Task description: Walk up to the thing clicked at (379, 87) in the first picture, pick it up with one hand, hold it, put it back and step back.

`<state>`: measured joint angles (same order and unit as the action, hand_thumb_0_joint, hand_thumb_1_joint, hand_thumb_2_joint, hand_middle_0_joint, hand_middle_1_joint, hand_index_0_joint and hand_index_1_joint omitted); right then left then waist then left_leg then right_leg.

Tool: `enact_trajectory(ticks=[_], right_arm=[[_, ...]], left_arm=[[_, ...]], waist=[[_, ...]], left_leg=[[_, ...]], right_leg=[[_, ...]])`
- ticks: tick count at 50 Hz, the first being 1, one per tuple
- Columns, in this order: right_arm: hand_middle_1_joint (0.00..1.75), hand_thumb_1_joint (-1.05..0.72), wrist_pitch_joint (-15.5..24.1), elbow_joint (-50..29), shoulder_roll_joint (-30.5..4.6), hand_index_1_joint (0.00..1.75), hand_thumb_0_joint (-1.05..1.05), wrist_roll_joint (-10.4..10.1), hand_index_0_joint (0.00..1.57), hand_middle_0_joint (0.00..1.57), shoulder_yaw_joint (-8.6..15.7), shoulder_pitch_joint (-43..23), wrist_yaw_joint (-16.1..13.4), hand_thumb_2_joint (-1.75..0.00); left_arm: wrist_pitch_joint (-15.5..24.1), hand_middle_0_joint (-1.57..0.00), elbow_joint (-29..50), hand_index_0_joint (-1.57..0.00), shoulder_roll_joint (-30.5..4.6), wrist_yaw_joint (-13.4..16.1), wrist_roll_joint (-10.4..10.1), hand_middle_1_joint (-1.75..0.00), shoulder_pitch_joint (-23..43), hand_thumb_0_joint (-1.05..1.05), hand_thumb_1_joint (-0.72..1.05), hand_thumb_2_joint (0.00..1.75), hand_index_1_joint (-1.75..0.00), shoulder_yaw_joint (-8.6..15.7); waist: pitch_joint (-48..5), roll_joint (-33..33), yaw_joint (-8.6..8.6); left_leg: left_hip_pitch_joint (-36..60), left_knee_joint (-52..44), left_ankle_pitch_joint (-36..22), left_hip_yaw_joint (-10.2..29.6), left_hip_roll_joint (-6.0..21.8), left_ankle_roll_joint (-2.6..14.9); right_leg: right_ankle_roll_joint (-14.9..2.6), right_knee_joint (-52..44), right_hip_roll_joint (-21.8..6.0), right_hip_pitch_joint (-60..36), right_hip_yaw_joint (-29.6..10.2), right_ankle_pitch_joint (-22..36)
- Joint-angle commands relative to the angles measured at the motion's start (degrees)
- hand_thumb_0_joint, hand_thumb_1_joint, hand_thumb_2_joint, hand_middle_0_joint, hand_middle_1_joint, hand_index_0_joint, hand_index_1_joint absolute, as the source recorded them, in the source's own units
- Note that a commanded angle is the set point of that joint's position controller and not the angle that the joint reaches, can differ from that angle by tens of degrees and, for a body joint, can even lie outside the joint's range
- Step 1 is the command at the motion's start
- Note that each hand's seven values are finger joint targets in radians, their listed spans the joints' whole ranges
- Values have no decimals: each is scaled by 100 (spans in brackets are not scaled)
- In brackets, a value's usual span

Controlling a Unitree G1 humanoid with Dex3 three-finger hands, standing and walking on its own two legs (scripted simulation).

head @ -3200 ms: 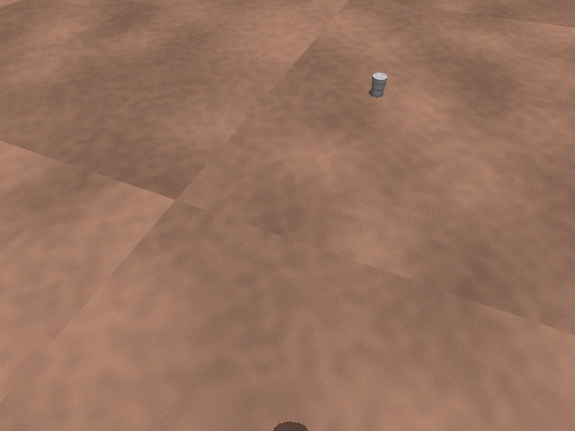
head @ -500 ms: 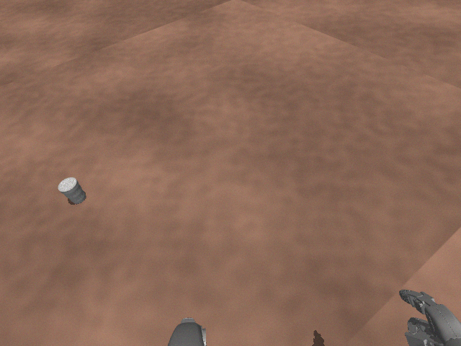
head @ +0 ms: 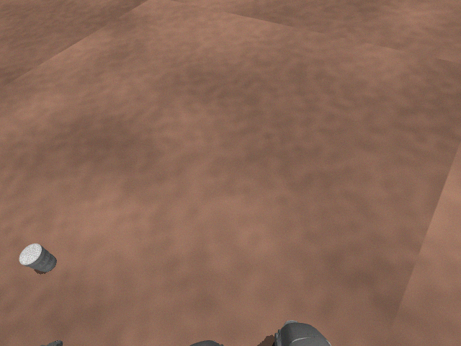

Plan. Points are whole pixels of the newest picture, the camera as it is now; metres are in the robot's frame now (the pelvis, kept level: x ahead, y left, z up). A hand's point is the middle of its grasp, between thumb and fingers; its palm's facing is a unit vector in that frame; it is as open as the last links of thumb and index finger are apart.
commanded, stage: walk up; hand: left
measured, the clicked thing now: (40, 259) +0.64 +0.89 -0.67
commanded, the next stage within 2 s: none
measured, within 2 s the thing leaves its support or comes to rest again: neither
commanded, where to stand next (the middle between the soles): +0.19 +0.85 m, yaw -29 degrees
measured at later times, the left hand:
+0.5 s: hand out of the picture +0.16 +0.57 -0.13, palm faces -0.15 -0.78 -0.60, open 7.4 cm
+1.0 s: hand out of the picture +0.24 +0.72 -0.10, palm faces -0.21 -0.75 -0.63, open 7.3 cm
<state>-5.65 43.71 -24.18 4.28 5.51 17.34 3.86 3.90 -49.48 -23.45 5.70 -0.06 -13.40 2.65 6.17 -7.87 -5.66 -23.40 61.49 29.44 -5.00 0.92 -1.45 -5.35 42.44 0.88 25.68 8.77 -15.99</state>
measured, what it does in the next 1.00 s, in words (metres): steps to the left: left foot, then right foot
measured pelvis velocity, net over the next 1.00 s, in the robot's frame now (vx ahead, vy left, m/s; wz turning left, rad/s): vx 0.08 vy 0.43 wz -0.25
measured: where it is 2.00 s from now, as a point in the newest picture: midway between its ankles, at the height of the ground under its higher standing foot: outside the picture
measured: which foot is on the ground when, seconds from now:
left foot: up 0.00-0.34, down 0.36-0.72, up 0.74-1.00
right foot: down 0.00-0.38, up 0.40-0.70, down 0.72-1.00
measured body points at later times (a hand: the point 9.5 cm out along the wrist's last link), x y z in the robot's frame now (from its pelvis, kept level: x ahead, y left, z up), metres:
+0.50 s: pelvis +0.06 +0.24 +0.00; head +0.10 +0.23 +0.44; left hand +0.16 +0.60 -0.09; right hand +0.09 -0.11 -0.10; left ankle +0.07 +0.34 -0.70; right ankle +0.07 +0.06 -0.63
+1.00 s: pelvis +0.08 +0.43 -0.01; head +0.10 +0.37 +0.44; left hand +0.25 +0.75 -0.06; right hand +0.12 +0.08 -0.13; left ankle +0.14 +0.63 -0.65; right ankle +0.14 +0.22 -0.70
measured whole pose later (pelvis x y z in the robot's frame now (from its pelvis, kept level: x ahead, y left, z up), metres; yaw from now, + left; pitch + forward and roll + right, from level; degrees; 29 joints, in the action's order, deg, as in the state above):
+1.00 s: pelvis +0.08 +0.43 -0.01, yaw -14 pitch -2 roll +0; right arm -7.0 37.4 -28.0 4.0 7.0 12.2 5.9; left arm 3.4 -45.4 -24.7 5.4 3.1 -16.9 3.6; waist 6.3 -7.6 -0.6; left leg -31.4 69.1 25.1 7.2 7.3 -0.2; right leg -0.7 45.9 -6.9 29.7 -2.1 -15.1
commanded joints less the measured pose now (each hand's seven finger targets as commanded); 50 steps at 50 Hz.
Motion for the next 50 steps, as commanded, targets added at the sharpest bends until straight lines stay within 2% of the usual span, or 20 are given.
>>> enact_trajectory(ticks=[1,3,6,15,17,18,19,20,21,24,27,31,33,35,36,37,39,44,47,50], right_arm=[[30,-90,141,-700,-1539,30,0,-6,20,20,429,-374,-94,-90],[30,-90,95,-539,-1442,30,0,-37,20,20,384,-185,-6,-90],[30,-90,55,-416,-1314,30,0,-16,20,20,356,-31,128,-90],[30,-90,53,-747,-1419,30,0,-47,20,20,502,-675,259,-90],[30,-90,134,-531,-1411,30,0,-23,20,20,597,265,191,-90],[30,-90,222,-294,-1513,30,0,80,20,20,695,850,112,-90],[30,-90,290,-357,-1954,30,0,180,20,20,759,822,29,-90],[30,-90,361,-533,-2408,30,0,101,20,20,808,243,-24,-90],[30,-90,345,-629,-2593,30,0,-20,20,20,827,-248,-71,-90],[30,-90,361,-853,-1507,30,0,51,20,20,515,-571,-155,-90],[30,-90,357,-828,-1324,30,0,16,20,20,501,-375,-180,-90],[30,-90,261,-1047,-1162,30,0,75,20,20,490,-286,-192,-90],[30,-90,209,-1275,-1143,30,0,72,20,20,472,-698,-169,-90],[30,-90,223,-1478,-929,30,0,-5,20,20,400,-906,-126,-90],[30,-90,220,-1445,-711,30,0,-63,20,20,327,-540,-118,-90],[30,-90,128,-1347,-920,30,0,-55,20,20,360,57,-148,-90],[30,-90,15,-1300,-1404,30,0,40,20,20,568,18,-246,-90],[30,-90,-6,-1027,-1334,30,0,18,20,20,540,-60,65,-90],[30,-90,-31,-997,-1172,30,0,-31,20,20,489,-107,156,-90],[30,-90,-52,-1059,-1189,30,0,-59,20,20,493,-264,164,-90]], left_arm=[[92,-20,337,-20,-1937,308,-43,-30,-671,0,90,90,-30,591],[135,-20,310,-20,-1953,239,31,-30,-515,0,90,90,-30,583],[184,-20,365,-20,-1941,145,146,-30,-448,0,90,90,-30,687],[148,-20,458,-20,-2551,122,317,-30,-525,0,90,90,-30,899],[120,-20,588,-20,-2443,138,282,-30,76,0,90,90,-30,838],[66,-20,581,-20,-1923,163,240,-30,90,0,90,90,-30,671],[23,-20,547,-20,-1065,191,184,-30,-257,0,90,90,-30,407],[10,-20,568,-20,-1240,306,81,-30,-313,0,90,90,-30,396],[25,-20,450,-20,-1486,399,108,-30,-326,0,90,90,-30,369],[19,-20,-116,-20,-1892,282,-95,-30,-707,0,90,90,-30,510],[-29,-20,-92,-20,-1624,200,-136,-30,-822,0,90,90,-30,397],[-74,-20,176,-20,-1399,170,-145,-30,-865,0,90,90,-30,388],[-60,-20,114,-20,-1375,178,-125,-30,-1430,0,90,90,-30,430],[-40,-20,-117,-20,-1594,266,-31,-30,-2389,0,90,90,-30,609],[-40,-20,-20,-20,-1880,311,59,-30,-2433,0,90,90,-30,722],[-70,-20,321,-20,-1975,333,119,-30,-1938,0,90,90,-30,712],[-16,-20,770,-20,-2115,408,72,-30,-724,0,90,90,-30,708],[106,-20,831,-20,-1954,249,213,-30,-179,0,90,90,-30,690],[79,-20,767,-20,-2166,142,300,-30,-273,0,90,90,-30,778],[58,-20,737,-20,-2430,116,375,-30,-429,0,90,90,-30,885]], waist=[[-494,493,533],[-378,861,315],[-337,1265,270],[-530,1958,454],[-920,1699,-218],[-1052,632,-588],[-622,-1481,-542],[-529,-1857,-211],[-526,-1986,-16],[-318,-492,194],[-708,-494,131],[-672,-587,132],[-771,-347,523],[-1139,479,1124],[-1209,1666,1173],[-1626,1373,816],[-966,1008,534],[-392,1233,257],[-405,1787,384],[-466,2206,560]], left_leg=[[-1988,1596,-230,1408,660,-144],[-1515,1306,-750,1345,628,-57],[-1143,872,-1076,1088,641,5],[-549,-585,-40,708,625,167],[740,-2003,-492,656,601,300],[1553,-2957,-339,845,283,178],[1597,-4042,-22,2231,1118,21],[1384,-4418,-746,3406,1785,312],[1026,-4587,-525,4001,2071,732],[1326,-3246,-2869,1852,1251,662],[1935,-2883,-4690,1258,1049,790],[1631,-2889,-4763,886,1074,729],[923,-2431,-4662,688,1004,631],[-270,-969,-4121,145,420,80],[-1814,327,-544,352,-23,-157],[-2033,1391,481,1071,124,-329],[-2072,2547,392,1670,468,-323],[-864,1961,-702,1302,422,178],[-842,714,-557,765,419,161],[-610,-140,-21,566,479,164]], right_leg=[[-1179,-2515,-2445,-1205,-3945,-1453],[-599,-2363,-1808,-666,-2801,-1166],[-443,-2095,-1353,-187,-2057,-1044],[-662,-1404,-1494,204,-2383,-1299],[-450,-414,-1487,748,-2157,-382],[-43,1227,-832,1279,-1658,-114],[250,2857,306,2551,-970,-2026],[192,3406,561,3127,-1318,-2072],[61,3615,39,2798,-1588,-1847],[271,2900,-169,2317,-1382,-904],[428,2090,-142,1629,-894,-878],[355,958,-157,853,-566,-346],[212,-73,-262,-341,-521,236],[-3,-1430,-344,-2423,-698,1477],[-498,-1524,-1347,-3474,-2408,1836],[-1137,-1700,-2621,-3185,-4104,585],[-1838,-2224,-3418,-1576,-5019,-467],[-694,-1740,-1602,405,-2320,-1147],[-472,-1540,-1114,340,-1807,-1548],[-546,-1392,-1224,341,-2001,-1577]])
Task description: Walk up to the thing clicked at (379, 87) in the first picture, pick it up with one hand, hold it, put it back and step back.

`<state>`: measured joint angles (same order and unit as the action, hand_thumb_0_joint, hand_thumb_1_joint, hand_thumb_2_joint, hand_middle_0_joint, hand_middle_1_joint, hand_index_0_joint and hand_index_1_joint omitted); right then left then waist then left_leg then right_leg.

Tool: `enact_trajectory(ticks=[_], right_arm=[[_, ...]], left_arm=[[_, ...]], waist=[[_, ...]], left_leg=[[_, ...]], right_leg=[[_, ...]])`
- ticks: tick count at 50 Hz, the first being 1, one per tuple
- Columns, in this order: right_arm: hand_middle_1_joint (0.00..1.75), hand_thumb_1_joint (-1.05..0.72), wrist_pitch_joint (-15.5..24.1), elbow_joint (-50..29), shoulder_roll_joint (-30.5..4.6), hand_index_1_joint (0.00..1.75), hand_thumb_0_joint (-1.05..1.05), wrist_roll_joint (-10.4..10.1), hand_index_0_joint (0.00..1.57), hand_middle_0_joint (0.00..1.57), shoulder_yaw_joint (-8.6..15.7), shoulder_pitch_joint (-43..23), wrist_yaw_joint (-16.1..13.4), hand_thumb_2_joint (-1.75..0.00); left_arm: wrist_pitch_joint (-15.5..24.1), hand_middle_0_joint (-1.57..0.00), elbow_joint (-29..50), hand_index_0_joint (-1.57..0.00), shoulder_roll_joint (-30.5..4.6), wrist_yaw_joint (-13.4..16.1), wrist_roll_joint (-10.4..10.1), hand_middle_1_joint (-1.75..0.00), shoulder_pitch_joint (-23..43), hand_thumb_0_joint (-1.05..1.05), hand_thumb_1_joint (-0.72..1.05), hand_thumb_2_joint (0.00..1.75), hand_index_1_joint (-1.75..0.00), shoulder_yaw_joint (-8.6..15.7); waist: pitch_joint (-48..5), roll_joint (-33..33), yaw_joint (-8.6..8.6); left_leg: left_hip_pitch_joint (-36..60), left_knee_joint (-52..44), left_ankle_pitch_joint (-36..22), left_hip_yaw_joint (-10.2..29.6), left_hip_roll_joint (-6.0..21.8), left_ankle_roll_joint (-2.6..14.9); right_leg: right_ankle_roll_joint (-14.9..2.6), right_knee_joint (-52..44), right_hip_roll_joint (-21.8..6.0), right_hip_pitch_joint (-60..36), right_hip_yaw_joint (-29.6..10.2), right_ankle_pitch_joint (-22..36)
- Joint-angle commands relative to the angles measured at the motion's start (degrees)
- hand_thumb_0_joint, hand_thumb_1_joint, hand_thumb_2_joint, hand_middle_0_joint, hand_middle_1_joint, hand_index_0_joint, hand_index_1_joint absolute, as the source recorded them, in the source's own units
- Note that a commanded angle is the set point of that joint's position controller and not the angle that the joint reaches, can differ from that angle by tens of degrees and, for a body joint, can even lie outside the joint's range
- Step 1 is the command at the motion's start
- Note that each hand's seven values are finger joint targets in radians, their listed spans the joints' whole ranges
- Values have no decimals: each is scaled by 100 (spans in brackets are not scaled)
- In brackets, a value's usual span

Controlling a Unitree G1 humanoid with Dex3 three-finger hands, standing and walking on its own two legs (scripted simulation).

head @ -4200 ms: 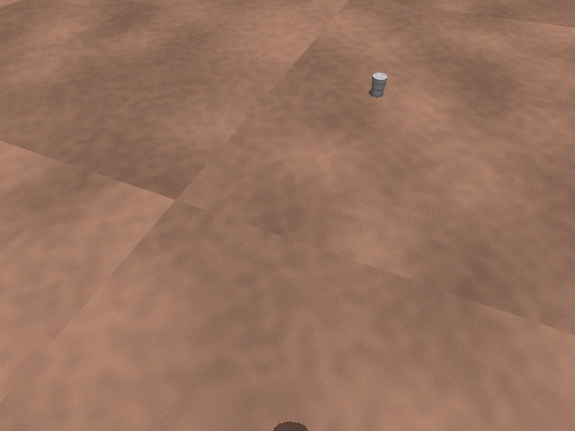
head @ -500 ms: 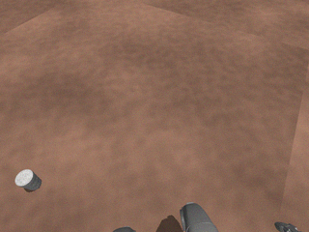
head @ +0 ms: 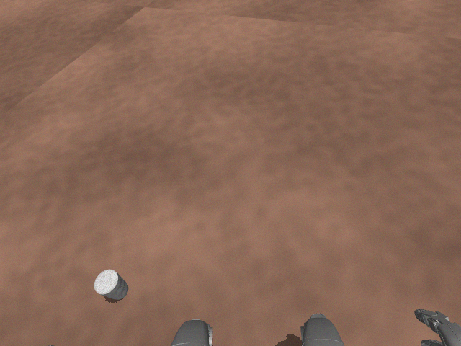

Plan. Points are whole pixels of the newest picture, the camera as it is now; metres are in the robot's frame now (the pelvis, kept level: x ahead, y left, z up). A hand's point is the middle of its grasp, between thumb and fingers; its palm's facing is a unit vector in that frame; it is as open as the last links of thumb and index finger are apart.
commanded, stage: walk up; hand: left
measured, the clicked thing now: (113, 286) +0.43 +0.58 -0.67
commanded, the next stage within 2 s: none
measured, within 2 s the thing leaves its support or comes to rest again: neither
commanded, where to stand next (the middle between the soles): +0.00 +0.43 m, yaw -14 degrees
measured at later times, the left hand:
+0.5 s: hand out of the picture +0.04 +0.48 -0.11, palm faces -0.16 -0.82 -0.54, open 7.3 cm
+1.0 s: hand out of the picture +0.01 +0.77 -0.12, palm faces -0.11 -0.80 -0.59, open 7.4 cm
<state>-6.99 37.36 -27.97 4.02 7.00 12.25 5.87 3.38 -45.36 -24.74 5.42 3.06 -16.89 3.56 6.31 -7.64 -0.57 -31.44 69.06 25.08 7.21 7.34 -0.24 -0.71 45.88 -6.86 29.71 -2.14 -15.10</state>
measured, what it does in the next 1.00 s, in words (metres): steps to the left: left foot, then right foot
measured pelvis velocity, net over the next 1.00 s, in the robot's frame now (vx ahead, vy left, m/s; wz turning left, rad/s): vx -0.11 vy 0.45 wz -0.16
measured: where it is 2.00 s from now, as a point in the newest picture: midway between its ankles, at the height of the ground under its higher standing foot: outside the picture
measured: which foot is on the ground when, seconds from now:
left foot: up 0.00-0.06, down 0.08-0.44, up 0.46-0.80, down 0.82-1.00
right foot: down 0.00-0.12, up 0.14-0.40, down 0.42-0.86, up 0.88-1.00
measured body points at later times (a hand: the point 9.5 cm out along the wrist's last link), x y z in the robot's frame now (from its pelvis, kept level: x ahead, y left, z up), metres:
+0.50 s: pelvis -0.05 +0.21 +0.00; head +0.01 +0.16 +0.45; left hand +0.05 +0.53 -0.08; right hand -0.03 -0.12 -0.13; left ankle -0.02 +0.28 -0.67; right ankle +0.00 +0.11 -0.70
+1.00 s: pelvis -0.11 +0.45 +0.00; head -0.08 +0.44 +0.45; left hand +0.02 +0.81 -0.09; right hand -0.11 +0.12 -0.11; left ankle -0.08 +0.55 -0.69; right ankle -0.07 +0.27 -0.62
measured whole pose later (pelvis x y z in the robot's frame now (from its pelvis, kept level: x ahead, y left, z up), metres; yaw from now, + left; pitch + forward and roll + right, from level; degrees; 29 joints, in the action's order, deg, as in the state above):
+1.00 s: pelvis -0.11 +0.45 +0.00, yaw -9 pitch -3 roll -2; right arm -6.4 43.6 -22.6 4.3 4.9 17.1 3.9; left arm 1.0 -54.2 -28.0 7.2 0.1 -16.1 6.0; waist 5.6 -2.1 -3.1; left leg -21.8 52.5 28.1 -1.7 3.0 0.5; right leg -2.8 73.1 1.1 38.1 -5.6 -26.0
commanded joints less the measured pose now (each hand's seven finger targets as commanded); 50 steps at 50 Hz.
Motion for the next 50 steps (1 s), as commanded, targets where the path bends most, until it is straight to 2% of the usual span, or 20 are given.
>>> enact_trajectory(ticks=[1,4,5,6,7,8,11,16,20,21,22,24,29,38,41,42,43,45,48,50], right_arm=[[30,-90,97,-419,-861,30,0,-20,20,20,372,255,-46,-90],[30,-90,164,-33,-991,30,0,10,20,20,516,1341,-106,-90],[30,-90,230,113,-1144,30,0,120,20,20,583,1885,-151,-90],[30,-90,297,-46,-1748,30,0,175,20,20,616,1558,-226,-90],[30,-90,331,-145,-2212,30,0,-17,20,20,644,742,-309,-90],[30,-90,339,-350,-2080,30,0,-15,20,20,591,-22,-327,-90],[30,-90,392,-457,-1114,30,0,106,20,20,370,-267,-411,-90],[30,-90,374,-390,-839,30,0,107,20,20,284,403,-384,-90],[30,-90,232,-726,-533,30,0,20,20,20,163,-113,-328,-90],[30,-90,236,-678,-337,30,0,-72,20,20,111,194,-317,-90],[30,-90,205,-642,-219,30,0,-59,20,20,79,750,-315,-90],[30,-90,93,-573,-788,30,0,76,20,20,287,754,-454,-90],[30,-90,73,-305,-943,30,0,24,20,20,380,612,-247,-90],[30,-90,18,-315,-845,30,0,-33,20,20,356,270,-123,-90],[30,-90,103,219,-992,30,0,-20,20,20,513,1536,-145,-90],[30,-90,158,350,-1119,30,0,99,20,20,559,1873,-169,-90],[30,-90,180,117,-1697,30,0,158,20,20,595,1502,-205,-90],[30,-90,243,-143,-2008,30,0,-51,20,20,507,-201,-293,-90],[30,-90,321,-159,-1051,30,0,85,20,20,305,-242,-387,-90],[30,-90,455,96,-1189,30,0,-44,20,20,316,68,-402,-90]], left_arm=[[102,-20,318,-20,-2361,144,57,-30,-76,0,90,90,-30,810],[32,-20,353,-20,-2162,155,29,-30,285,0,90,90,-30,702],[-11,-20,319,-20,-1652,204,-4,-30,341,0,90,90,-30,558],[-37,-20,410,-20,-960,269,-113,-30,323,0,90,90,-30,356],[20,-20,436,-20,-1360,415,-82,-30,778,0,90,90,-30,393],[34,-20,288,-20,-1569,383,-108,-30,629,0,90,90,-30,397],[-3,-20,-316,-20,-1627,253,-366,-30,-350,0,90,90,-30,483],[38,-20,-174,-20,-1228,193,-439,-30,-385,0,90,90,-30,368],[81,-20,-420,-20,-1342,272,-358,-30,-1541,0,90,90,-30,461],[85,-20,-383,-20,-1613,320,-269,-30,-1697,0,90,90,-30,565],[74,-20,-126,-20,-1924,336,-158,-30,-1362,0,90,90,-30,644],[50,-20,238,-20,-1993,366,-160,-30,-531,0,90,90,-30,622],[139,-20,257,-20,-1711,258,-152,-30,-113,0,90,90,-30,588],[54,-20,130,-20,-2274,181,0,-30,-206,0,90,90,-30,844],[-35,-20,123,-20,-2095,198,-41,-30,370,0,90,90,-30,760],[-97,-20,64,-20,-1611,228,-74,-30,286,0,90,90,-30,627],[-114,-20,144,-20,-951,293,-179,-30,213,0,90,90,-30,420],[-7,-20,70,-20,-1654,408,-148,-30,850,0,90,90,-30,515],[-61,-20,-616,-20,-1617,298,-389,-30,-248,0,90,90,-30,554],[-46,-20,-676,-20,-1362,158,-372,-30,-340,0,90,90,-30,460]], waist=[[-537,2174,68],[-1004,1504,-577],[-864,239,-999],[-381,-1675,-832],[-5,-1886,-729],[279,-1356,-447],[172,-232,-136],[-610,-911,-366],[-939,146,365],[-1086,856,461],[-1369,1560,139],[-1114,1106,15],[-308,1203,-97],[-539,2289,178],[-995,1475,-566],[-763,326,-810],[-335,-1609,-681],[681,-1223,-367],[573,31,-31],[182,-484,-99]], left_leg=[[415,-1097,469,-692,-146,80],[1995,-2583,295,-987,-446,203],[2211,-3518,491,-392,-408,234],[1527,-4473,363,1926,912,521],[495,-5496,1148,3225,1346,1112],[-155,-5550,1655,3249,1621,1495],[673,-4274,-168,946,418,774],[2226,-3450,-3349,245,352,1048],[832,-2318,-2833,-353,-24,587],[83,-1437,-1748,-406,-348,262],[-1190,-505,876,-289,-579,-91],[-1110,635,1061,214,-396,-8],[-501,1206,-179,285,-542,-7],[269,-1119,951,-597,-157,-45],[2077,-2892,390,-1021,-451,155],[2312,-3392,646,-574,-520,193],[1470,-4627,1556,2022,841,498],[-765,-5818,2849,3368,1644,1460],[557,-4597,803,1030,362,461],[1419,-4462,454,1110,374,506]], right_leg=[[-1013,-1724,-567,49,-1043,-1552],[-625,-586,-325,832,-616,-1358],[-367,1122,411,1478,-186,-1531],[-75,2883,1528,2659,377,-2538],[-299,3209,1169,2228,-283,-2332],[-336,3336,841,1792,-199,-1832],[-201,3003,875,1600,-216,-1086],[-38,1038,745,739,457,-1180],[-221,-1747,525,-2061,406,913],[-299,-1961,44,-2910,-688,1032],[-855,-1803,-1480,-3598,-2831,974],[-1807,-2222,-2335,-2281,-3571,424],[-1124,-2128,-949,-535,-1619,-1203],[-991,-1639,-619,-396,-1252,-1638],[-546,-578,-384,505,-684,-1453],[-376,895,295,1355,-453,-1818],[-74,2770,1354,2539,396,-2441],[-283,3341,759,1372,-194,-1650],[-221,2956,893,1556,-483,-951],[-123,2336,771,1325,-138,-968]])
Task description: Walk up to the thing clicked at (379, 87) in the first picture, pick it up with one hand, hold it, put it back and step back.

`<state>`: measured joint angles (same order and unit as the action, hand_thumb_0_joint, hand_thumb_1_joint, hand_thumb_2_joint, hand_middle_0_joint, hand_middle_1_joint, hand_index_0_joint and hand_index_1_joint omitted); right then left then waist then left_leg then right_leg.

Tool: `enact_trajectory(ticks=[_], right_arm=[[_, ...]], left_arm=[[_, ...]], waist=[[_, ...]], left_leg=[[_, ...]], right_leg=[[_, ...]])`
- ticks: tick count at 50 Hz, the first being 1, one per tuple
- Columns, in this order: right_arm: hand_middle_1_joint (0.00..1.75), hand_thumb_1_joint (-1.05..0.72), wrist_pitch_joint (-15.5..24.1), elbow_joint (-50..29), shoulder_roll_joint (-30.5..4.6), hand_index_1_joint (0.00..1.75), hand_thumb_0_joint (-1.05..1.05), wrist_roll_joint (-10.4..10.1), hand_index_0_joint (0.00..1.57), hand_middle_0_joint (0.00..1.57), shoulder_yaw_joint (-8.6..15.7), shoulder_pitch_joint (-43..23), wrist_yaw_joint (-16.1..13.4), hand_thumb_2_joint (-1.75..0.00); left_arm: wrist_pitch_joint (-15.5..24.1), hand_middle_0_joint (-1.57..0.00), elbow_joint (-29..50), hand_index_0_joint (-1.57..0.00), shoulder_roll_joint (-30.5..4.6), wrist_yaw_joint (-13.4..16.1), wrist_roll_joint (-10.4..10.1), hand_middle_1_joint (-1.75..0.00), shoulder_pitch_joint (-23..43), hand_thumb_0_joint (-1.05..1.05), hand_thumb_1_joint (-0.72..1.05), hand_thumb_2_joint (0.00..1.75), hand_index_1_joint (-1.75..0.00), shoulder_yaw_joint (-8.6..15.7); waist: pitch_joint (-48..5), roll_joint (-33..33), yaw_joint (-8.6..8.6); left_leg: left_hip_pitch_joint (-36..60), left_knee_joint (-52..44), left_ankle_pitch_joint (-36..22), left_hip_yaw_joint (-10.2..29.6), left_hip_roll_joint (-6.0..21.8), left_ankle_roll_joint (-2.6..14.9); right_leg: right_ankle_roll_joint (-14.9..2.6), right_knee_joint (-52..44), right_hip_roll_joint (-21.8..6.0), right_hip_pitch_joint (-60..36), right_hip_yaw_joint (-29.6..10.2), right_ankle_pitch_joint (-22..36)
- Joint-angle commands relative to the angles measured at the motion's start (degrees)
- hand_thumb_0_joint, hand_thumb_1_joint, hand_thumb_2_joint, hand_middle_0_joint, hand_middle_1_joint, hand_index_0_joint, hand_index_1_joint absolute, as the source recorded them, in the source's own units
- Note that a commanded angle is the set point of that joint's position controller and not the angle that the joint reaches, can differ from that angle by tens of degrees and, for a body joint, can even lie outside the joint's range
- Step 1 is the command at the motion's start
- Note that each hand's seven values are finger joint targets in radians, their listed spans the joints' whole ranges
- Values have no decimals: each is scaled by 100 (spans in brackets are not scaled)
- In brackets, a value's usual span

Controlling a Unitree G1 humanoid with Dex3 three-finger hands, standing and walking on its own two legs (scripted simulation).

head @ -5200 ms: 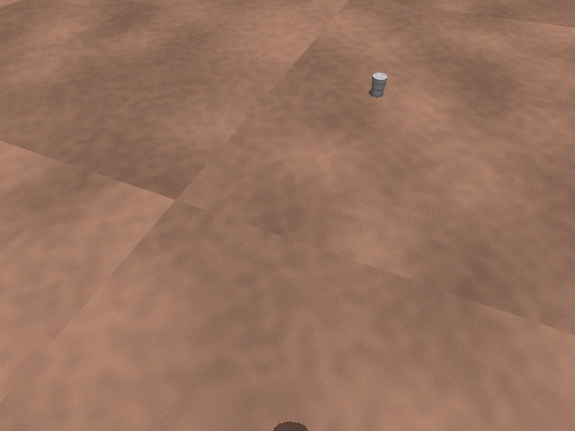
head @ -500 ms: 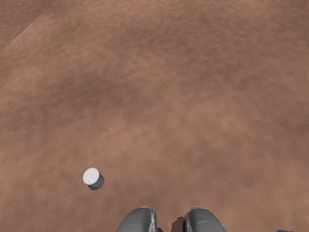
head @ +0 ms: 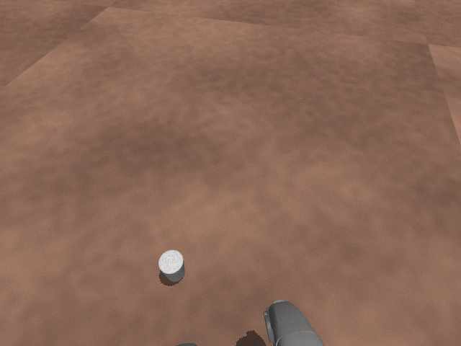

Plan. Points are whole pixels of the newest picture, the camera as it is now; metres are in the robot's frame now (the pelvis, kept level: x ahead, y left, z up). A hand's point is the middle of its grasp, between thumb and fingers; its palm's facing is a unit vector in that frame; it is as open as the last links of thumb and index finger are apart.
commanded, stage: walk up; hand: left
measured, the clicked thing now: (173, 267) +0.51 +0.22 -0.67
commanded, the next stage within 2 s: none
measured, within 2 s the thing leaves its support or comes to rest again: neither
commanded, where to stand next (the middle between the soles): +0.11 +0.00 m, yaw -5 degrees
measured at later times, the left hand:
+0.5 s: hand (76, 339) +0.18 +0.28 -0.10, palm faces -0.20 -0.89 -0.41, open 7.3 cm
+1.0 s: hand out of the picture +0.15 +0.26 -0.12, palm faces -0.08 -0.94 -0.34, open 7.4 cm
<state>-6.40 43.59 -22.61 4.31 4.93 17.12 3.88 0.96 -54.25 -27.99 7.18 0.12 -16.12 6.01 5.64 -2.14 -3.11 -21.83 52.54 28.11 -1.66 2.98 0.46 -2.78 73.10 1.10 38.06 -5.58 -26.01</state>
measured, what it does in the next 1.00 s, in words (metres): steps on the spot: right foot, then left foot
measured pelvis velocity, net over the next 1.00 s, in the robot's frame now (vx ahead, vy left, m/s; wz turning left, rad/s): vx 0.02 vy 0.02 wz -0.11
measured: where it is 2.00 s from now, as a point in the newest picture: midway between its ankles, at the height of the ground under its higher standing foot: outside the picture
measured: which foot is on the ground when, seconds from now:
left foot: down 0.00-0.60, up 0.62-0.94, down 0.96-1.00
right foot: up 0.00-0.54, down 0.56-1.00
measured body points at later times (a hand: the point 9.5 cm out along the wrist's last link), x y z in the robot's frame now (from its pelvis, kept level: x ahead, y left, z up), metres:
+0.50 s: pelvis +0.01 +0.04 +0.03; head +0.04 +0.03 +0.48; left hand +0.19 +0.32 -0.08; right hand -0.02 -0.28 -0.08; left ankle +0.00 +0.11 -0.70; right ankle +0.03 -0.09 -0.67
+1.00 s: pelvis +0.02 +0.02 +0.03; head +0.04 +0.02 +0.48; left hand +0.15 +0.31 -0.09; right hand +0.03 -0.30 -0.10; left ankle +0.05 +0.16 -0.70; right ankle +0.04 -0.08 -0.70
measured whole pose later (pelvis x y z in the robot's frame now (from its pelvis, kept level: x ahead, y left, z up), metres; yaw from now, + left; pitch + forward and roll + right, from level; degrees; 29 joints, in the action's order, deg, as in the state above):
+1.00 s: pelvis +0.02 +0.02 +0.03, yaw -6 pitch -3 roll +2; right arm 0.8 61.0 -21.2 1.5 1.5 12.9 -0.5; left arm -1.5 -58.1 -20.2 -0.9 1.0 -5.7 3.1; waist 4.8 2.1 1.0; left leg -13.1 31.7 15.6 -0.1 0.4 -1.9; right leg -2.0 37.1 -2.3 17.1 3.6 -17.4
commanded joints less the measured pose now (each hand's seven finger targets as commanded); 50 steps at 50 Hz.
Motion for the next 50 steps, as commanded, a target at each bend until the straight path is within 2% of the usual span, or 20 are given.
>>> enact_trajectory(ticks=[1,4,7,12,13,15,18,24,27,28,29,30,31,32,35,40,43,46,48,50], right_arm=[[30,-90,436,-481,-1726,30,0,-102,20,20,521,-340,-211,-90],[30,-90,596,-292,-1554,30,0,-171,20,20,441,181,-305,-90],[30,-90,786,-84,-1542,30,0,-285,20,20,376,464,-418,-90],[30,-90,928,154,-1537,30,0,-313,20,20,367,662,-542,-90],[30,-90,926,210,-1531,30,0,-305,20,20,360,659,-548,-90],[30,-90,889,292,-1462,30,0,-274,20,20,349,730,-568,-90],[30,-90,842,318,-1395,30,0,-244,20,20,326,608,-555,-90],[30,-90,795,250,-1222,30,0,-262,20,20,201,71,-472,-90],[30,-90,745,236,-1127,30,0,-344,20,20,99,-360,-418,-90],[30,-90,742,244,-915,30,0,-376,20,20,7,-402,-401,-90],[30,-90,745,238,-617,30,0,-405,20,20,-89,-285,-379,-90],[30,-90,637,355,-770,30,0,-388,20,20,-75,-176,-420,-90],[30,-90,588,373,-1103,30,0,-343,20,20,47,-245,-449,-90],[30,-90,577,520,-1172,30,0,-363,20,20,48,-260,-431,-90],[30,-90,607,930,-988,30,0,-454,20,20,-56,-89,-379,-90],[30,-90,698,1233,-1003,30,0,-404,20,20,-88,17,-454,-90],[30,-90,756,1305,-1044,30,0,-354,20,20,-73,-189,-495,-90],[30,-90,841,1446,-925,30,0,-311,20,20,-85,-144,-515,-90],[30,-90,921,1455,-945,30,0,-260,20,20,-90,-243,-537,-90],[30,-90,1005,1342,-1351,30,0,-273,20,20,-99,-905,-534,-90]], left_arm=[[217,-20,272,-20,-978,-85,-45,-30,-336,0,90,90,-30,180],[245,-20,466,-20,-867,-281,106,-30,55,0,90,90,-30,134],[222,-20,607,-20,-828,-438,179,-30,451,0,90,90,-30,60],[183,-20,598,-20,-687,-504,69,-30,332,0,90,90,-30,-56],[191,-20,582,-20,-617,-502,52,-30,303,0,90,90,-30,-79],[163,-20,581,-20,-591,-506,15,-30,440,0,90,90,-30,-105],[119,-20,571,-20,-516,-492,-31,-30,429,0,90,90,-30,-146],[145,-20,505,-20,-417,-489,3,-30,531,0,90,90,-30,-167],[204,-20,298,-20,-441,-481,63,-30,247,0,90,90,-30,-92],[251,-20,202,-20,-672,-450,105,-30,64,0,90,90,-30,-10],[314,-20,224,-20,-994,-420,155,-30,-43,0,90,90,-30,77],[322,-20,328,-20,-1032,-420,121,-30,346,0,90,90,-30,5],[271,-20,382,-20,-1245,-406,115,-30,645,0,90,90,-30,48],[260,-20,391,-20,-1034,-426,109,-30,770,0,90,90,-30,13],[304,-20,377,-20,-601,-480,107,-30,1149,0,90,90,-30,-112],[173,-20,341,-20,-594,-599,152,-30,1479,0,90,90,-30,-16],[49,-20,254,-20,-659,-669,156,-30,1405,0,90,90,-30,63],[-81,-20,202,-20,-570,-722,85,-30,1568,0,90,90,-30,41],[-107,-20,136,-20,-303,-742,23,-30,1567,0,90,90,-30,-89],[-115,-20,-56,-20,-45,-759,-79,-30,1411,0,90,90,-30,-198]], waist=[[71,-1128,128],[-169,-577,-71],[-195,-14,-138],[-496,-282,-127],[-513,-487,-93],[-412,-598,-172],[-414,-825,-132],[-358,-615,39],[-373,-225,398],[-462,191,576],[-687,1265,621],[-543,887,412],[-375,943,428],[-204,629,369],[-333,850,244],[-475,1369,279],[-460,1415,411],[-476,1043,285],[-588,574,237],[-504,-496,514]], left_leg=[[757,-2788,234,1953,832,532],[1407,-2872,325,2229,1307,854],[1626,-3073,-343,2704,1748,800],[2612,-2847,-3512,1973,1545,222],[2563,-2779,-3944,1807,1549,293],[2501,-2800,-4515,1350,1255,40],[2468,-2847,-4537,966,1096,56],[1564,-2673,-4023,354,1098,387],[490,-2085,-2764,120,967,382],[-180,-1583,-2306,34,764,236],[-844,-533,-764,-283,158,-14],[-666,-56,620,209,-82,-48],[-569,312,981,367,20,-6],[-447,336,788,570,71,-16],[-303,-296,64,787,-158,-3],[301,-956,-493,491,-190,-192],[454,-1295,-725,177,-242,-173],[1147,-2204,-1403,-24,-294,-103],[1444,-2996,-1596,545,61,4],[601,-3703,-812,2118,1113,511]], right_leg=[[138,-735,-82,340,269,142],[166,-1363,-73,268,-3,124],[156,-1745,-105,89,-316,-50],[112,-2080,-30,11,-70,92],[113,-2091,-56,-146,59,139],[99,-2138,18,-310,184,238],[78,-2215,13,-476,364,363],[25,-3064,-159,-1553,778,675],[-70,-4211,-72,-3008,772,1474],[-215,-4493,-313,-3663,68,1528],[-634,-5126,-1569,-4022,-1829,1713],[-1122,-5506,-2195,-3212,-2619,976],[-1485,-5586,-2381,-2721,-2809,261],[-1336,-5672,-2157,-2400,-2516,18],[-600,-5531,-1354,-2661,-1154,648],[-577,-5564,-1241,-2267,-573,795],[-557,-5382,-1227,-2238,-447,966],[-475,-4988,-1231,-1810,-255,772],[-215,-4716,-1136,-1726,-182,802],[128,-4103,-402,-2137,345,510]])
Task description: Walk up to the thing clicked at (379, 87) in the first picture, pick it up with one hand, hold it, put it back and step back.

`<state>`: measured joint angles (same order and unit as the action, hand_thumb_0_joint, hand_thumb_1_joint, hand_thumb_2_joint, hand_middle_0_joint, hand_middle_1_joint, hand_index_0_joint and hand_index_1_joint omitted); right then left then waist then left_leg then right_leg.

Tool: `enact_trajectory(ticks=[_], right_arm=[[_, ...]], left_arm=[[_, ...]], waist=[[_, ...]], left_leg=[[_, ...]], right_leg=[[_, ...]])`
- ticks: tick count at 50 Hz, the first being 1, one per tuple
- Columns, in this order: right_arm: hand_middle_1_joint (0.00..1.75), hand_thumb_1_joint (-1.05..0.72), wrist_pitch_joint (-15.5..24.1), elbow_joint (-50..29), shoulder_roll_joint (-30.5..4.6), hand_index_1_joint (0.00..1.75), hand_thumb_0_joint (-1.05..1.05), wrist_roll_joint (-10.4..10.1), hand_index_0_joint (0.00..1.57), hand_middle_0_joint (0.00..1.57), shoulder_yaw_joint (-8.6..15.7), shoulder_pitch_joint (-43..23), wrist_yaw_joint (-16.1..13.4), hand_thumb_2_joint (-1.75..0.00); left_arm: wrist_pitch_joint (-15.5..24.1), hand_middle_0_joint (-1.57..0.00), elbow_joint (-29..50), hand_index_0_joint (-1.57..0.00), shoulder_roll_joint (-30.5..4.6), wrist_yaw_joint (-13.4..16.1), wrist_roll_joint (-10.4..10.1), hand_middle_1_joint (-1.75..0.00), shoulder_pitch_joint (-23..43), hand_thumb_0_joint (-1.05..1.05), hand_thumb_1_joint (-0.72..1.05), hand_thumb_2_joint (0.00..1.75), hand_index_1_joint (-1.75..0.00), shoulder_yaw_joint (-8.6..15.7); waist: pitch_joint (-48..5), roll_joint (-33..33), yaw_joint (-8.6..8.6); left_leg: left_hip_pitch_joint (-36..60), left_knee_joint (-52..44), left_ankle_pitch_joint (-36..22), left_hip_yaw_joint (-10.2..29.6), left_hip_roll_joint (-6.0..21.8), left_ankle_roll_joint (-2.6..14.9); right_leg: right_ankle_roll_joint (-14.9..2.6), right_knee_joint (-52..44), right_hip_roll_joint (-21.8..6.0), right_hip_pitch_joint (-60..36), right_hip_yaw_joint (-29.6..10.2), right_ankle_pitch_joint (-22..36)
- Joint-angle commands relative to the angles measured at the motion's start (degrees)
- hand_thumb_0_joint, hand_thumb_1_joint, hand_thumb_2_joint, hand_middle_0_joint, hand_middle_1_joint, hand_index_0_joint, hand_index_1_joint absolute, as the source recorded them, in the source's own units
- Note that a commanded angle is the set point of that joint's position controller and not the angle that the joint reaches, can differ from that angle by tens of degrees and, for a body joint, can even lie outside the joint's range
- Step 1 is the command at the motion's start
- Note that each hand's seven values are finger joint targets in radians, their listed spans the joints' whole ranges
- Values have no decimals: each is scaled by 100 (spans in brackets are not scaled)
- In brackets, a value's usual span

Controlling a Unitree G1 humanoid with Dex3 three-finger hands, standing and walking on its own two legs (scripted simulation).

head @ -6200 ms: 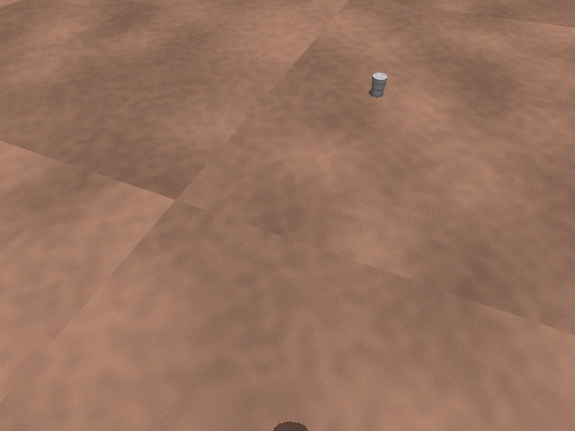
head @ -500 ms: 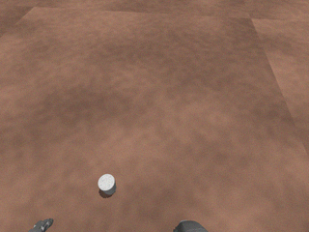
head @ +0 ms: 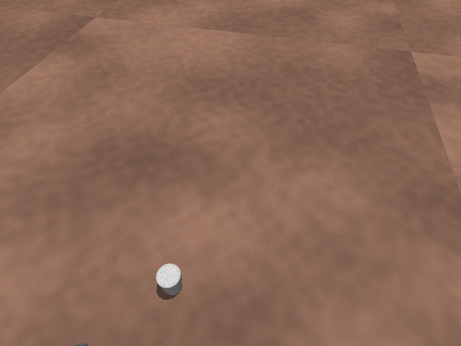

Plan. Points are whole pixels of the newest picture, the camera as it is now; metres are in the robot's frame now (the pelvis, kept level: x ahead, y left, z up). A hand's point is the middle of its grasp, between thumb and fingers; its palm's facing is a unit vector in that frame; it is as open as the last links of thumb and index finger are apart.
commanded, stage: walk up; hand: left
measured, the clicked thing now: (170, 281) +0.47 +0.25 -0.70
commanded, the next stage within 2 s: stand in 1.22 s
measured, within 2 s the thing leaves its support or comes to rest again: neither
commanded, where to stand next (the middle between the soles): +0.09 +0.00 m, yaw +1 degrees
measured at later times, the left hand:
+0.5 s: hand out of the picture +0.11 +0.27 -0.13, palm faces +0.06 -0.94 -0.33, open 7.3 cm
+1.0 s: hand out of the picture +0.11 +0.25 -0.14, palm faces +0.03 -0.95 -0.30, open 7.3 cm
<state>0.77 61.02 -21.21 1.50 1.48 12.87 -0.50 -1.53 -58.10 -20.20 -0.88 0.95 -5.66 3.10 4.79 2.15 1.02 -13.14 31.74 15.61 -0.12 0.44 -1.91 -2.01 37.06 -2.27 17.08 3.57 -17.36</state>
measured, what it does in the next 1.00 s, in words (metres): stands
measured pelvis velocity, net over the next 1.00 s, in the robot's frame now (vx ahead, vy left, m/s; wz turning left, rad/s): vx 0.02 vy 0.01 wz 0.02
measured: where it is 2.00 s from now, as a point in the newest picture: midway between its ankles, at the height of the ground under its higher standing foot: outside the picture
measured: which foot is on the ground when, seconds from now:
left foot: down 0.00-1.00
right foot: down 0.00-1.00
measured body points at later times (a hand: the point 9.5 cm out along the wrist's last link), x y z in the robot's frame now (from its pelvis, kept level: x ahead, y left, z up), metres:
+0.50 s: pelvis +0.02 +0.01 +0.02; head +0.03 +0.00 +0.47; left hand +0.11 +0.31 -0.11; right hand +0.15 -0.27 -0.11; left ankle +0.02 +0.15 -0.73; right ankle +0.03 -0.10 -0.73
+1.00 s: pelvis +0.02 +0.01 +0.02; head +0.04 +0.01 +0.47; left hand +0.11 +0.30 -0.12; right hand +0.10 -0.29 -0.11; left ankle +0.02 +0.15 -0.73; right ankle +0.03 -0.10 -0.73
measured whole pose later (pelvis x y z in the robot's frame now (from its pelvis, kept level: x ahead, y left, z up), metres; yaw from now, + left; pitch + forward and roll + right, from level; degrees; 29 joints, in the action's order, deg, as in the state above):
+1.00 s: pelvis +0.02 +0.01 +0.02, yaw +1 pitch -2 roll +0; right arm 0.9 64.8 -19.9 0.8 -0.6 6.3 -0.1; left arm -0.5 -65.4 -18.6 -1.4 0.9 -2.8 2.6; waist 3.7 0.1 0.0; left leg -7.2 20.4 11.4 1.4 1.4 -1.7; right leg -1.0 20.4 -0.6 8.1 4.9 -10.5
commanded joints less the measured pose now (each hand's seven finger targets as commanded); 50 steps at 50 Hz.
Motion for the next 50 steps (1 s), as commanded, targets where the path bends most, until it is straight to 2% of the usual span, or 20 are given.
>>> enact_trajectory(ticks=[1,2,3,4,6,8,10,17,21,24,36,41,45,50], right_arm=[[30,-90,266,-433,-1484,30,0,-6,20,20,223,-827,-73,-90],[30,-90,257,-405,-1327,30,0,-17,20,20,153,-877,-62,-90],[30,-90,263,-359,-1185,30,0,-30,20,20,93,-813,-47,-90],[30,-90,278,-333,-1117,30,0,-42,20,20,72,-767,-51,-90],[30,-90,292,-237,-1106,30,0,-87,20,20,52,-599,-55,-90],[30,-90,290,-155,-1141,30,0,-109,20,20,45,-650,-68,-90],[30,-90,280,-146,-1141,30,0,-120,20,20,33,-763,-76,-90],[30,-90,235,-39,-1100,30,0,-133,20,20,39,-967,-78,-90],[30,-90,234,-51,-1097,30,0,-132,20,20,42,-1111,-69,-90],[30,-90,211,-44,-1061,30,0,-123,20,20,44,-1144,-65,-90],[30,-90,168,-64,-1034,30,0,-95,20,20,45,-1129,-43,-90],[30,-90,160,-35,-1035,30,0,-82,20,20,42,-1112,-47,-90],[30,-90,177,-22,-1036,30,0,-79,20,20,29,-1044,-48,-90],[30,-90,182,-19,-1051,30,0,-76,20,20,38,-992,-57,-90]], left_arm=[[129,-20,138,-20,-973,58,-114,-30,321,0,90,90,-30,136],[168,-20,106,-20,-1014,50,-79,-30,298,0,90,90,-30,123],[215,-20,44,-20,-1047,38,-84,-30,309,0,90,90,-30,128],[247,-20,-19,-20,-1088,38,-83,-30,298,0,90,90,-30,124],[279,-20,-87,-20,-1148,43,-111,-30,418,0,90,90,-30,112],[280,-20,-164,-20,-1100,48,-119,-30,505,0,90,90,-30,74],[273,-20,-255,-20,-1130,52,-131,-30,537,0,90,90,-30,61],[267,-20,-454,-20,-1058,42,-104,-30,675,0,90,90,-30,59],[287,-20,-476,-20,-1047,45,-85,-30,648,0,90,90,-30,76],[292,-20,-477,-20,-1060,58,-75,-30,675,0,90,90,-30,92],[282,-20,-374,-20,-1113,70,-30,-30,683,0,90,90,-30,148],[256,-20,-365,-20,-1121,65,-28,-30,670,0,90,90,-30,161],[258,-20,-341,-20,-1101,55,-28,-30,649,0,90,90,-30,164],[250,-20,-336,-20,-1087,58,-39,-30,602,0,90,90,-30,173]], waist=[[-262,-970,162],[-335,-825,197],[-451,-897,163],[-611,-937,99],[-809,-830,-26],[-969,-709,-49],[-886,-577,-38],[-748,-165,-90],[-924,-127,-64],[-861,-13,-68],[-813,-192,-79],[-666,-285,-74],[-760,-293,-67],[-776,-306,-68]], left_leg=[[-906,-1588,840,1807,1372,827],[-878,-1430,509,1334,1110,638],[-681,-1302,100,967,828,462],[-458,-1167,-486,801,720,371],[-185,-1122,-894,706,660,302],[116,-1099,-1392,673,710,315],[217,-1098,-1611,644,725,323],[307,-1288,-1339,615,702,299],[538,-1289,-1668,574,724,287],[534,-1322,-1695,551,690,270],[419,-1365,-1409,525,652,247],[256,-1456,-1116,574,631,257],[204,-1457,-1048,592,605,265],[277,-1451,-1278,614,639,278]], right_leg=[[15,-526,-93,-697,-575,-440],[-28,-1047,-201,-960,-634,-160],[-36,-1189,-303,-1057,-749,212],[-73,-1274,-403,-1118,-857,696],[-87,-1365,-503,-1219,-869,1152],[-46,-1391,-523,-1282,-789,1495],[1,-1509,-528,-1226,-750,1547],[61,-1823,-552,-1178,-703,1325],[81,-1855,-587,-1323,-666,1660],[108,-1924,-584,-1329,-652,1670],[91,-2006,-586,-1416,-627,1393],[82,-2051,-541,-1364,-630,1051],[77,-2015,-557,-1498,-652,1146],[80,-1987,-531,-1501,-602,1239]])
